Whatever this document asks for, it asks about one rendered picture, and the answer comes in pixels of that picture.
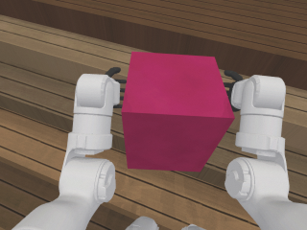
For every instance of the left robot upper arm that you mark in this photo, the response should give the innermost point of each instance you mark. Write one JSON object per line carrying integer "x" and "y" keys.
{"x": 85, "y": 183}

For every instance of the carton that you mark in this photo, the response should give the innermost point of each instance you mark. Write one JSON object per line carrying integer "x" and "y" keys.
{"x": 175, "y": 111}

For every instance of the robot right forearm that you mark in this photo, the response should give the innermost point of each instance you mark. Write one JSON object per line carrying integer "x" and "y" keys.
{"x": 261, "y": 100}

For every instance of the right robot hand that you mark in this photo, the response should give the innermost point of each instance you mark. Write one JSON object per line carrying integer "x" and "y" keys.
{"x": 236, "y": 77}

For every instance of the right robot upper arm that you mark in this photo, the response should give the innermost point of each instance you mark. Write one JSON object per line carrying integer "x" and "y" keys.
{"x": 262, "y": 188}

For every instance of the robot left forearm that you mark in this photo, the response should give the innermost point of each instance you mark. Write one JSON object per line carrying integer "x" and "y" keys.
{"x": 95, "y": 96}

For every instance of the left robot thigh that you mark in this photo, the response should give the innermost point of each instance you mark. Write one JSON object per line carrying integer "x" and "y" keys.
{"x": 143, "y": 223}

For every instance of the left robot hand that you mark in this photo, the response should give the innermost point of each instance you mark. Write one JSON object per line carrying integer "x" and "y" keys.
{"x": 110, "y": 73}

